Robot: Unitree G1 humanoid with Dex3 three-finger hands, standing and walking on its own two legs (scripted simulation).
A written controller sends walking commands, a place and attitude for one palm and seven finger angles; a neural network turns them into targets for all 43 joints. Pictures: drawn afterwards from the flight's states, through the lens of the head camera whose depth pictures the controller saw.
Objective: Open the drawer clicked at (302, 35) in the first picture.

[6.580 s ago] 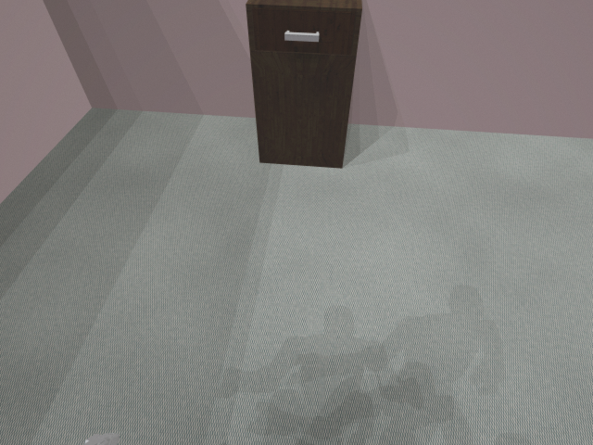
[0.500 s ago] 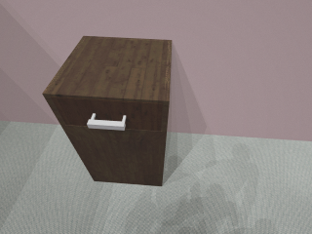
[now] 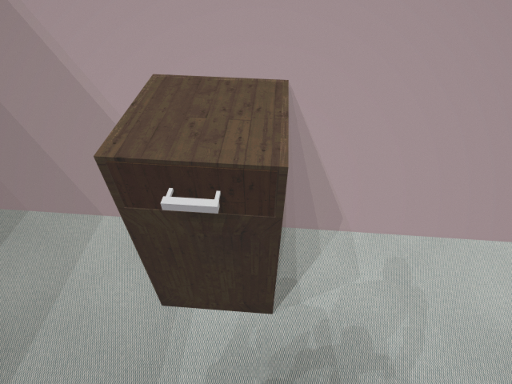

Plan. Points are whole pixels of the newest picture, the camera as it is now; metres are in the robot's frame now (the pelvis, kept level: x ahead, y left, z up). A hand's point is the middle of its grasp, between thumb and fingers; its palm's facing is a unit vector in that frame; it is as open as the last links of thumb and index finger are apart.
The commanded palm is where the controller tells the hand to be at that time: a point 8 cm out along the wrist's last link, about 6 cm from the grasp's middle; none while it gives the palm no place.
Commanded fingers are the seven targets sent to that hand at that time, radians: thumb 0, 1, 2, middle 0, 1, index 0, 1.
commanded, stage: raise the hand with hooked fingers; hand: left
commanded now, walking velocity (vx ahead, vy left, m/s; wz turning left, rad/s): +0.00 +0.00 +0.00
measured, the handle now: (192, 198) +0.55 +0.19 -0.08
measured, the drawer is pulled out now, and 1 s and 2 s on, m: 0.00 0.00 0.00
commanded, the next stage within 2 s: move the hooked fingers above the handle in 1.96 s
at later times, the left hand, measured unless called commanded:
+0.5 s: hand (148, 371) +0.16 +0.18 -0.05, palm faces -0.04 -0.20 -0.98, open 8.6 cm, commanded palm +0.14 +0.22 -0.01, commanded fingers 0.00 0.36 0.67 -0.24 -0.64 -0.24 -0.64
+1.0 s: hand (122, 308) +0.23 +0.23 +0.00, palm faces +0.00 -0.09 -1.00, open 11.6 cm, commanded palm +0.21 +0.23 +0.06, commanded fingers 0.00 -0.22 0.42 -0.28 -1.02 -0.28 -1.02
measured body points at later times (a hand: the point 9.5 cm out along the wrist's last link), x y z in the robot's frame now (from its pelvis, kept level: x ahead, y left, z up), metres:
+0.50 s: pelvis -0.02 -0.02 -0.03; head +0.00 -0.04 +0.42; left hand +0.16 +0.19 +0.00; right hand +0.23 -0.27 -0.07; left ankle -0.04 +0.10 -0.74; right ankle +0.05 -0.13 -0.74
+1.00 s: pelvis +0.02 -0.01 -0.03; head +0.07 -0.04 +0.42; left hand +0.23 +0.23 +0.05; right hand +0.20 -0.22 -0.15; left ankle -0.04 +0.10 -0.74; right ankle +0.05 -0.13 -0.74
